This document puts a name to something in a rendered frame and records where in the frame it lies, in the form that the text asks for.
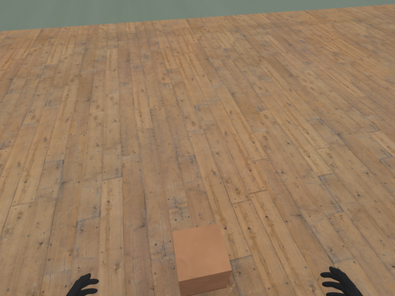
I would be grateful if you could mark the robot left hand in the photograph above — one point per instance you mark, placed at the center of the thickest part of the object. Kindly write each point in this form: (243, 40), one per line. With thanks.
(82, 282)

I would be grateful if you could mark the carton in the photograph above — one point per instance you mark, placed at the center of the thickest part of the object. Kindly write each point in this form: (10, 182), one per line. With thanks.
(202, 261)

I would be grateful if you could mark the robot right hand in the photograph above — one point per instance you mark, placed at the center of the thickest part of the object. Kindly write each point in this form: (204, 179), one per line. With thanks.
(346, 285)

